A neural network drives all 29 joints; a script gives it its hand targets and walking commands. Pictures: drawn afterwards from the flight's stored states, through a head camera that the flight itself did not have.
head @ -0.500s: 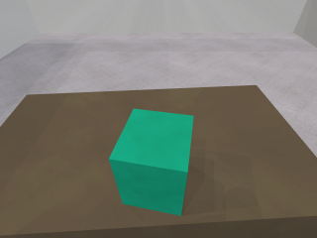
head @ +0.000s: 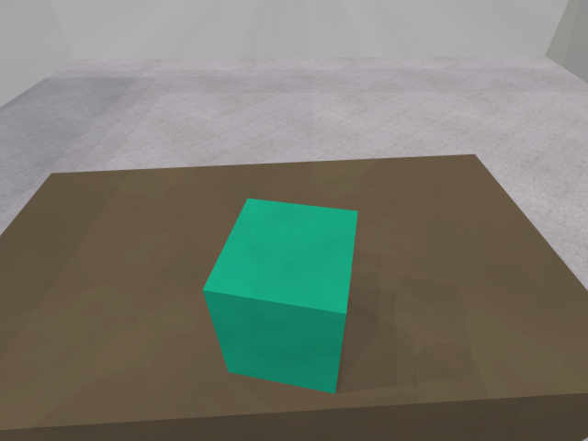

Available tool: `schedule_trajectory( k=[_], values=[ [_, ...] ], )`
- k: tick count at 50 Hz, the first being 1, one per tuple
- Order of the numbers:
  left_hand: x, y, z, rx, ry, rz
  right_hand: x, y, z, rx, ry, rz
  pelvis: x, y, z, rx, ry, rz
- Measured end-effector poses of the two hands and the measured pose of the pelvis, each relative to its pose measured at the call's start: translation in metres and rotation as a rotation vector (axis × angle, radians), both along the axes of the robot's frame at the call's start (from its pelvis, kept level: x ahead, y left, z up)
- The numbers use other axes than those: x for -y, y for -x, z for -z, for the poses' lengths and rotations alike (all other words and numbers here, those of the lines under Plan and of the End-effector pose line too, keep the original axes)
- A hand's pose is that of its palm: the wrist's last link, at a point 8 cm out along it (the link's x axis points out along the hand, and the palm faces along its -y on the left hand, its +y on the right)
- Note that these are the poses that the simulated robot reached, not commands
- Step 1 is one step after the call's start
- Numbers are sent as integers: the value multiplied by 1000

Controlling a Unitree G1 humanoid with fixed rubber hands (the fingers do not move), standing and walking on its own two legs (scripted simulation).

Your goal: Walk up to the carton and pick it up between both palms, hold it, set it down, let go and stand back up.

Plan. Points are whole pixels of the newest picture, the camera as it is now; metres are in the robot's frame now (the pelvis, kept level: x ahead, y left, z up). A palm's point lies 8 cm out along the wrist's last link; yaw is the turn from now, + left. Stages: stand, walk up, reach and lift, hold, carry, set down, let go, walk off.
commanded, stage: stand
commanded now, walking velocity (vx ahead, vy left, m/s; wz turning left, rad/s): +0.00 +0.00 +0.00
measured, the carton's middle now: (290, 294) +0.41 +0.03 -0.05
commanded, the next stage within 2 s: none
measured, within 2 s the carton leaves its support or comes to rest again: neither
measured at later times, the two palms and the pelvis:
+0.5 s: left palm out of the picture +0.05 +0.28 -0.11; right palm out of the picture +0.03 -0.28 -0.11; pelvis -0.02 +0.00 +0.00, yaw +0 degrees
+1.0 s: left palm out of the picture +0.05 +0.28 -0.11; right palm out of the picture +0.03 -0.28 -0.11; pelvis -0.02 +0.00 +0.00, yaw +0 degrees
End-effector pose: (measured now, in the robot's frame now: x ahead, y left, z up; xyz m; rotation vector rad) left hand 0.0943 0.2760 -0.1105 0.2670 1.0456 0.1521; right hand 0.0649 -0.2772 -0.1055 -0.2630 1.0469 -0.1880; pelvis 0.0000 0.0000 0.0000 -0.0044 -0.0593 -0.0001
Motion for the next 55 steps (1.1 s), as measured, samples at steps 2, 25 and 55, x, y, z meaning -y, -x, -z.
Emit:
schedule_trajectory(
  k=[2,25,55],
  values=[
    [0,3,0,-7,-1,-2,0,3,1,-5,-1,2,0,1,0,1,0,0],
    [-3,40,0,-65,-15,-25,4,37,9,-56,-15,19,2,21,-3,13,-3,0],
    [-4,45,1,-114,-18,-35,7,38,9,-91,-14,21,3,16,-5,-5,-3,0]
  ],
)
